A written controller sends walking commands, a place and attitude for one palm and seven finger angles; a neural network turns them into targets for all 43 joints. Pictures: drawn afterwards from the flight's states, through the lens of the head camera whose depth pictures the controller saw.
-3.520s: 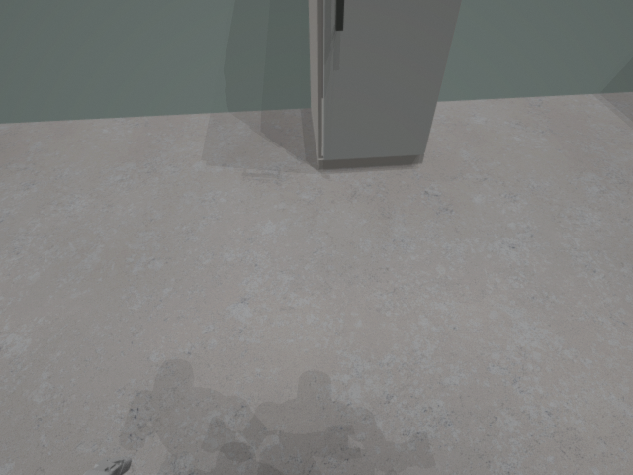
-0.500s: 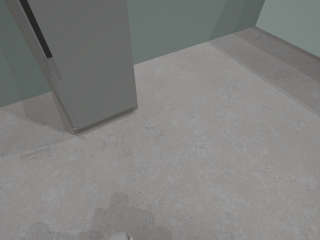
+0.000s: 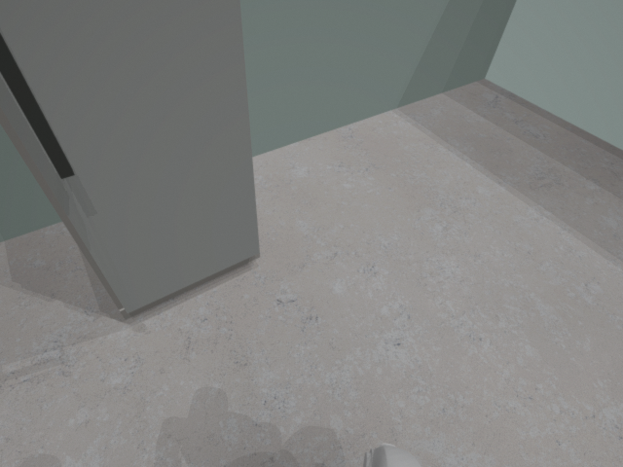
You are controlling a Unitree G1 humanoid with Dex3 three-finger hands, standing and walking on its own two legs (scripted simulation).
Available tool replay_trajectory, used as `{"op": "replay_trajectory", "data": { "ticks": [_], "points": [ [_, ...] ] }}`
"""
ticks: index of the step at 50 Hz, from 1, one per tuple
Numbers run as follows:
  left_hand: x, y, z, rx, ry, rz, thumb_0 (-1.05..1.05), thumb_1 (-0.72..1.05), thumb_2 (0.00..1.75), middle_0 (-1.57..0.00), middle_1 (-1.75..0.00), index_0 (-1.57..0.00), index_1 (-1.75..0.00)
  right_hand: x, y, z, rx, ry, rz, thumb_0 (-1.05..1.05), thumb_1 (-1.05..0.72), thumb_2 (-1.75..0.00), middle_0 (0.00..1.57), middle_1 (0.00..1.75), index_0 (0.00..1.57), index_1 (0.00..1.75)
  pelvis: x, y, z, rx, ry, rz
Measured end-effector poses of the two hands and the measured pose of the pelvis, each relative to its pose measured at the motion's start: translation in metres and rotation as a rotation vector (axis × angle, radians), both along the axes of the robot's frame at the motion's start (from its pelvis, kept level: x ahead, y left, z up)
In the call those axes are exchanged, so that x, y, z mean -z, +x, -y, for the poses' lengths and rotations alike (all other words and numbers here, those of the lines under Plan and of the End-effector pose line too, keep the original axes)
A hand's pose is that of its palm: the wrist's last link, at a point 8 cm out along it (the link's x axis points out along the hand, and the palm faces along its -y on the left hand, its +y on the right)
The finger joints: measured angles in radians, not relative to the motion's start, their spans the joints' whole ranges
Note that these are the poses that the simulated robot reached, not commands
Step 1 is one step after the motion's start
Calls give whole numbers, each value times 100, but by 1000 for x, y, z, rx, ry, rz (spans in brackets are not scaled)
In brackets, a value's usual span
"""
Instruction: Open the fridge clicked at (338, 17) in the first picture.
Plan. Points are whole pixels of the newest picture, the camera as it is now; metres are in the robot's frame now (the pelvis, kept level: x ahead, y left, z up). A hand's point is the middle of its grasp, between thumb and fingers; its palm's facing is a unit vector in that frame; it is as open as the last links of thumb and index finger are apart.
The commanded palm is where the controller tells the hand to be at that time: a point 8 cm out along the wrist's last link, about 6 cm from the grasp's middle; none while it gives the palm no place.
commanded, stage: walk to a spot facing it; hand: left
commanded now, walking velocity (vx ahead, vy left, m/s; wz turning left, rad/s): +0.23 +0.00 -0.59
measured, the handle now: (4, 57) +0.66 +0.58 +0.17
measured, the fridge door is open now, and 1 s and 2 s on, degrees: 0 0 0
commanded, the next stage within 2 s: turn to face it in 0.02 s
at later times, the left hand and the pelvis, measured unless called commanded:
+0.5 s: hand (256, 388) +0.27 +0.11 -0.17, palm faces +0.06 -0.98 -0.17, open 7.3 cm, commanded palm none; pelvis +0.14 -0.06 -0.01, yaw +4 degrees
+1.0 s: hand out of the picture +0.15 +0.21 -0.17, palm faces +0.37 -0.87 -0.31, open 7.4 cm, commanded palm none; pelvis +0.16 -0.04 -0.01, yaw +20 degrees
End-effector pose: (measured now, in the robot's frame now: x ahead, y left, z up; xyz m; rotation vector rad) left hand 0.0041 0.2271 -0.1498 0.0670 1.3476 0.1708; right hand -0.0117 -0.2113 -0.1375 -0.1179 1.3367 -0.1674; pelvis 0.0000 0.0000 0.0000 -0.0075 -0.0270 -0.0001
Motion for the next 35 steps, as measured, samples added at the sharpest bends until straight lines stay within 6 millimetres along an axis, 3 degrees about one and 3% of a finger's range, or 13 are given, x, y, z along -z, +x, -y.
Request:
{"op": "replay_trajectory", "data": {
  "ticks": [5,9,12,15,20,24,30,35],
  "points": [
    [-5,85,4,95,37,35,1,93,90,-20,-30,-19,-30,10,-17,-11,120,59,-124,1,-91,-90,20,30,20,30,4,41,9,54,15,1],
    [-4,165,23,190,68,90,1,92,90,-20,-30,-19,-30,21,-22,-6,202,89,-219,1,-91,-90,20,30,20,30,15,77,25,89,26,-1],
    [3,219,42,225,96,184,1,92,90,-20,-30,-19,-30,34,-15,6,221,113,-291,1,-91,-90,21,30,20,30,31,106,45,77,41,-2],
    [1,246,59,210,89,248,1,91,90,-20,-30,-19,-30,40,12,25,197,103,-303,1,-91,-90,20,30,20,30,32,121,53,48,20,9],
    [-7,253,79,157,54,255,0,91,89,-20,-30,-19,-30,33,92,60,112,41,-169,1,-91,-90,20,30,20,30,19,136,58,-6,10,7],
    [-12,255,74,81,47,281,-2,93,89,-20,-30,-20,-30,22,158,76,25,-4,-42,1,-91,-90,20,30,20,30,14,143,57,-59,2,-2],
    [1,232,44,-24,45,255,-1,92,89,-21,-30,-20,-30,4,238,75,-112,-64,96,1,-91,-90,20,30,19,30,17,150,45,-135,-18,-6],
    [22,190,5,-120,59,165,0,91,89,-20,-30,-20,-30,0,282,58,-220,-107,177,1,-91,-90,20,30,20,30,29,151,27,-190,-31,-15]
  ]
}}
